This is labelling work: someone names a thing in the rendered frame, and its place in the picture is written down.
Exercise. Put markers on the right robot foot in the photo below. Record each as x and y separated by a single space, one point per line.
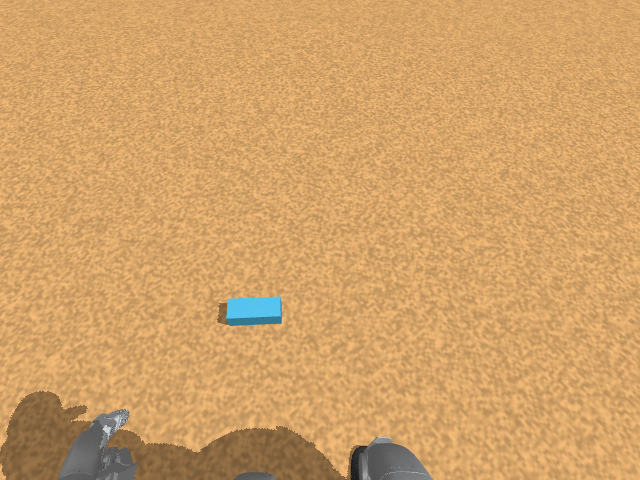
355 462

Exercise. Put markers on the carton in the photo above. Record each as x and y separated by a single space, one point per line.
254 311

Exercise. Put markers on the left robot hand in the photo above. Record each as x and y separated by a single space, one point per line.
89 455

